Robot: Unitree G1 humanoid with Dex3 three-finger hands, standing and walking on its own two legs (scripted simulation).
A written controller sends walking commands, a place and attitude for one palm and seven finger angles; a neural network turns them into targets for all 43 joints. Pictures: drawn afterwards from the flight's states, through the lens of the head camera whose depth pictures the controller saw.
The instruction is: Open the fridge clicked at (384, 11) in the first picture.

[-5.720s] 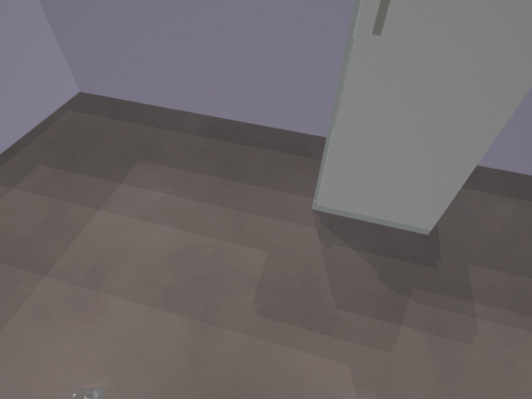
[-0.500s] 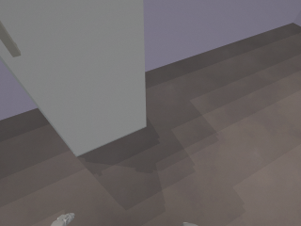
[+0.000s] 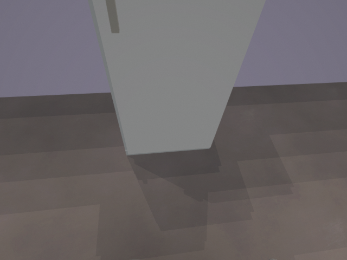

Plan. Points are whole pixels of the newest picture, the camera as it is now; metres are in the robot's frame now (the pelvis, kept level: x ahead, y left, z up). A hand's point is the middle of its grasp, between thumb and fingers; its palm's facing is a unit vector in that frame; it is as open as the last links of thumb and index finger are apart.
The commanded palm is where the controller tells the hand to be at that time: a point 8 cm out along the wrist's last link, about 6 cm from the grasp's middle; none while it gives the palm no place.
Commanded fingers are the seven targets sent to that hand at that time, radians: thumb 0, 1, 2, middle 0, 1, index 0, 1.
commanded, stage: turn to face it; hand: left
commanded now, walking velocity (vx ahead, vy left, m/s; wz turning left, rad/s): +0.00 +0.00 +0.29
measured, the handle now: out of the picture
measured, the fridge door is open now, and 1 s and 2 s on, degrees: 0 0 0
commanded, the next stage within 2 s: take the last steps up to it in 0.26 s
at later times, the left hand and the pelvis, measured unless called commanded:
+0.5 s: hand out of the picture +0.07 +0.21 -0.15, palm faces +0.13 -0.96 -0.23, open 7.4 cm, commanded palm none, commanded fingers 0.00 0.90 0.90 -0.20 -0.30 -0.20 -0.30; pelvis +0.01 +0.01 +0.01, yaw +7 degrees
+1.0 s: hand out of the picture +0.00 +0.19 -0.17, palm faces +0.21 -0.97 -0.10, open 7.4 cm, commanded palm none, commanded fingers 0.00 0.90 0.90 -0.20 -0.30 -0.20 -0.30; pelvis +0.13 +0.06 +0.01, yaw +7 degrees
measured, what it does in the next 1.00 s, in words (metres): walks ahead: right foot, then left foot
